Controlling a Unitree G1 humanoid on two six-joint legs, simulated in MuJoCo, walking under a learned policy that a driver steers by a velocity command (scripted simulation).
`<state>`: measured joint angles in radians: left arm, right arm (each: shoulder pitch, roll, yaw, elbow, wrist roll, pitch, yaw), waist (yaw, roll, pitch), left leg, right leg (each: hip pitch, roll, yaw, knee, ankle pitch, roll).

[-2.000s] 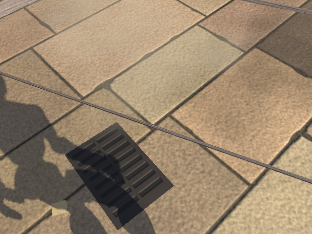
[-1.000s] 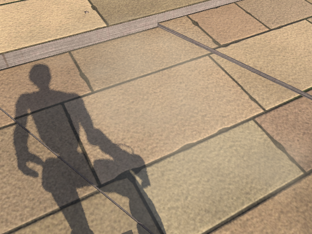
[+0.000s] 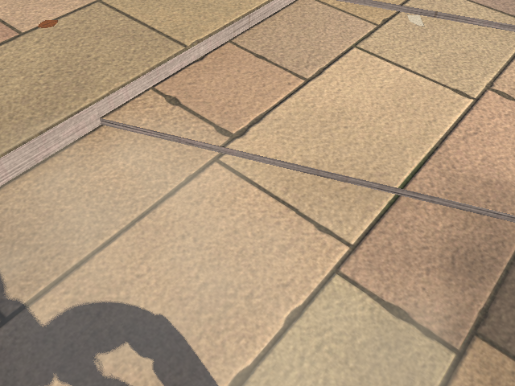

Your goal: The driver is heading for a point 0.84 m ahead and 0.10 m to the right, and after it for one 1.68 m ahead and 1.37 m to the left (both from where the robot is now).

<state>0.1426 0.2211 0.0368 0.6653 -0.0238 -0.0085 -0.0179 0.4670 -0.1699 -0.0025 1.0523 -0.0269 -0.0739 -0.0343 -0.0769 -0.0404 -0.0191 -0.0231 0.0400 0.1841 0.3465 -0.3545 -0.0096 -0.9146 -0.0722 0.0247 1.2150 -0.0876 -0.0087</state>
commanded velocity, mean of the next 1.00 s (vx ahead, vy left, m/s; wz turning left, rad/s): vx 0.13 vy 0.00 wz -0.38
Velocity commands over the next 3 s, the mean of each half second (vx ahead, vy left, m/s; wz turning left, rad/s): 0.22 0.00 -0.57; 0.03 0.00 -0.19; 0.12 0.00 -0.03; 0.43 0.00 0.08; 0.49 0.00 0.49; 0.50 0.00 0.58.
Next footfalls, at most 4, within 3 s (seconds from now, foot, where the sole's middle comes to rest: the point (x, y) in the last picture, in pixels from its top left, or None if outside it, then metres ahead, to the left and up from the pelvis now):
0.14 right None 0.25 -0.13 -0.74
0.62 left None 0.32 0.07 -0.74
0.90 right None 0.19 -0.16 -0.74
1.94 right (361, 350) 0.57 -0.31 -0.74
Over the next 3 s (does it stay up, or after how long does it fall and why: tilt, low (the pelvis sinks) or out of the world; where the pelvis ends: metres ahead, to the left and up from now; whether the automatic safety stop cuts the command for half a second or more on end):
stays up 1.02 -0.21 0.04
